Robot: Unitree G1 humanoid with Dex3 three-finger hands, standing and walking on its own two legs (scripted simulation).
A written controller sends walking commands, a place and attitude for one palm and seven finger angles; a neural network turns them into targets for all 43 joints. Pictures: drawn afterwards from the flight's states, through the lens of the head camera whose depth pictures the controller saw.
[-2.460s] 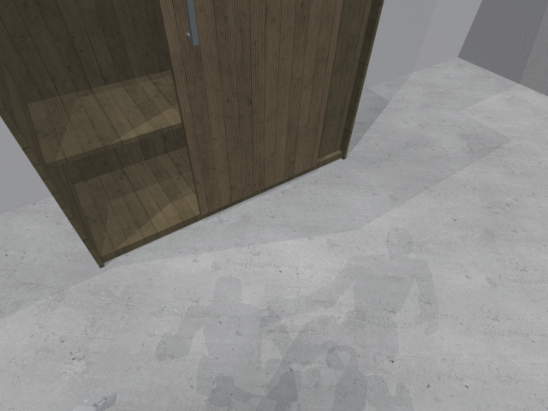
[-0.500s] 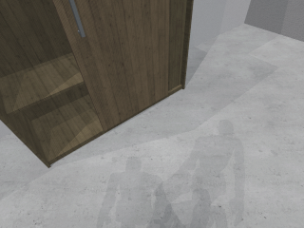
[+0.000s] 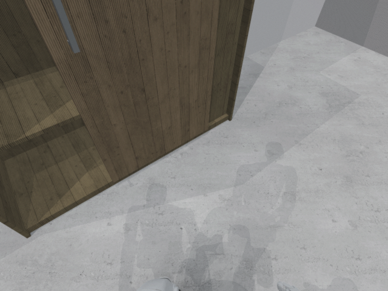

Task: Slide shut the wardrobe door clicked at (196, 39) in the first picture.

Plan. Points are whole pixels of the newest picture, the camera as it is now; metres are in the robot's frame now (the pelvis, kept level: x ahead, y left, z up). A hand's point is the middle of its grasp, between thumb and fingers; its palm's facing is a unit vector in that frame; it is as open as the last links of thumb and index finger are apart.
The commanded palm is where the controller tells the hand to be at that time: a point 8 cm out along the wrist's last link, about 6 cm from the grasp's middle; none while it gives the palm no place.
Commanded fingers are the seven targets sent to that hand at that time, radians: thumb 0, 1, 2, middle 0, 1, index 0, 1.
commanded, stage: turn to face it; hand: right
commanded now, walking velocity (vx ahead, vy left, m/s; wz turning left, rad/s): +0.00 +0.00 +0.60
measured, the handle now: (56, 4) +0.73 +0.44 +0.22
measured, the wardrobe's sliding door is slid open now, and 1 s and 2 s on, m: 0.46 0.46 0.46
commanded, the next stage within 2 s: take the last steps up to it in 1.22 s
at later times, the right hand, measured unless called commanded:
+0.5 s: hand (305, 290) +0.18 -0.24 -0.16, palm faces -0.12 +0.98 -0.18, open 7.4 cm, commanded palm none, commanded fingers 0.00 -0.90 -0.90 0.20 0.30 0.20 0.30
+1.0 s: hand (259, 225) +0.31 -0.14 -0.12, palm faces -0.50 +0.82 -0.28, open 7.4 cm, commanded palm none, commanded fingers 0.00 -0.90 -0.90 0.20 0.30 0.20 0.30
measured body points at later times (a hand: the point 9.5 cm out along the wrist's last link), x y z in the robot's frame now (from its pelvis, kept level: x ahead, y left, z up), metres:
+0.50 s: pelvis +0.12 -0.05 +0.02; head +0.15 -0.08 +0.47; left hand +0.19 +0.19 -0.10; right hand +0.18 -0.29 -0.14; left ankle +0.06 +0.06 -0.64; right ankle +0.18 -0.15 -0.71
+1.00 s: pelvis +0.11 -0.02 +0.02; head +0.12 +0.02 +0.47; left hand +0.00 +0.22 -0.14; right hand +0.33 -0.18 -0.10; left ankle +0.07 +0.07 -0.71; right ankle +0.18 -0.15 -0.64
